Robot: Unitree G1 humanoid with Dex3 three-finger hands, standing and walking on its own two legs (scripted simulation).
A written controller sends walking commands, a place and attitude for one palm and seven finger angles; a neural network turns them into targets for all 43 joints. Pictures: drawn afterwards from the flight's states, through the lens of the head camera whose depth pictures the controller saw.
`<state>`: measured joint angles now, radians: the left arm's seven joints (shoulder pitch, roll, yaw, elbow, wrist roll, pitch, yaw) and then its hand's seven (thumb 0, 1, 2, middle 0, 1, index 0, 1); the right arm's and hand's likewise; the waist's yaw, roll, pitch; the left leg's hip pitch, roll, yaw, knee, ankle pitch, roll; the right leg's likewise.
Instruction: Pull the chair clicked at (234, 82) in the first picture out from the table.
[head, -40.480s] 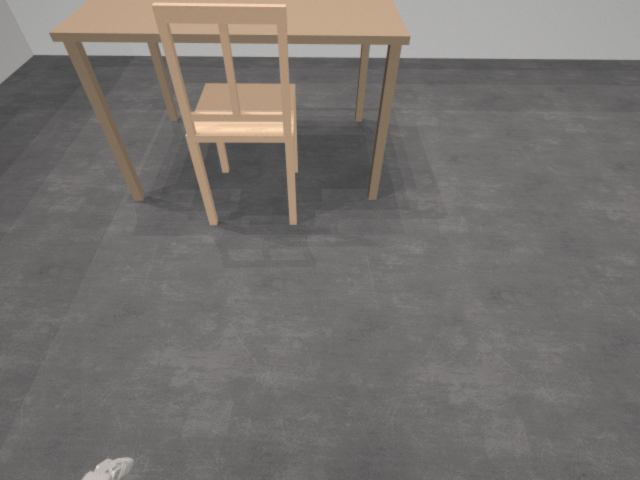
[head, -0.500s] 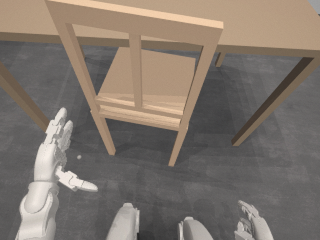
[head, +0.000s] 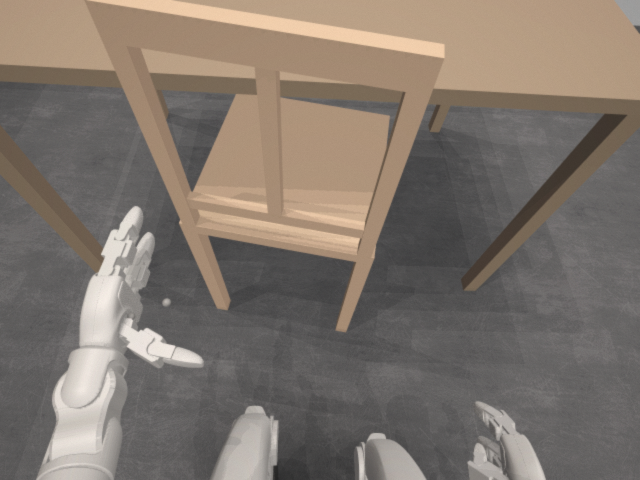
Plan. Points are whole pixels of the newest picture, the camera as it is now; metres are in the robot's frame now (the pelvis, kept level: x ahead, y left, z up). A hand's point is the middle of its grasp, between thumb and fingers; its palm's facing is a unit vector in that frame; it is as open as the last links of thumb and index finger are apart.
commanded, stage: aim the fingers beside a spindle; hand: left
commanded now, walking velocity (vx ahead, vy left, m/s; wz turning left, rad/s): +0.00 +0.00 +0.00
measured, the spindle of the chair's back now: (272, 152) +0.55 +0.09 +0.03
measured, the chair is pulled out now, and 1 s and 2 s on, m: -0.05 -0.05 -0.05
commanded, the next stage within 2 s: none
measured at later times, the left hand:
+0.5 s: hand (169, 287) +0.33 +0.20 +0.02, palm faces +0.04 -1.00 -0.02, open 16.9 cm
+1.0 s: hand (161, 291) +0.33 +0.20 +0.03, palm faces +0.07 -1.00 -0.03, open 16.9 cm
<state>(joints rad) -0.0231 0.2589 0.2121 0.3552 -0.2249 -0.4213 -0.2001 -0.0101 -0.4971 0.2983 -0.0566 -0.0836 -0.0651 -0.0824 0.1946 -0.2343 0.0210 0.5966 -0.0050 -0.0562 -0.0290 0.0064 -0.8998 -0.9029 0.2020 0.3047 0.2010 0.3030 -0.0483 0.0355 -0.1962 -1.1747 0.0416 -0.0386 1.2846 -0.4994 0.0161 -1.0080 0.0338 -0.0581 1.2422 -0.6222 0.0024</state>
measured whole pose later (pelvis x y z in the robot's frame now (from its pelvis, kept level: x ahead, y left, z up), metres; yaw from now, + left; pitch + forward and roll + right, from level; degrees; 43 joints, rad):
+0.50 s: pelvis +0.00 +0.00 +0.00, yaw -1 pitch +22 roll -4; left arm -0.08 0.26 0.23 0.41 -0.21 -0.43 -0.18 -0.01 -0.50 0.30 -0.06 -0.08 -0.07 -0.08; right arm 0.21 -0.23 0.02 0.60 -0.01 -0.03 -0.02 0.01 -0.90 -0.90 0.20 0.30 0.20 0.30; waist -0.06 0.03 -0.20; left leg -1.16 0.04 -0.03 1.27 -0.50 0.02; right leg -1.00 0.04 -0.04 1.22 -0.61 0.01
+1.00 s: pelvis +0.00 +0.00 +0.00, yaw +0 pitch +22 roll -4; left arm -0.07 0.27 0.24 0.39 -0.21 -0.44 -0.17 -0.01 -0.50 0.30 -0.06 -0.08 -0.07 -0.08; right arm 0.20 -0.22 0.02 0.59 -0.01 -0.03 -0.02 0.01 -0.90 -0.90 0.20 0.30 0.20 0.30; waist -0.06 0.03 -0.19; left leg -1.16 0.04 -0.03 1.27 -0.49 0.02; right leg -1.00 0.04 -0.05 1.23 -0.61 0.01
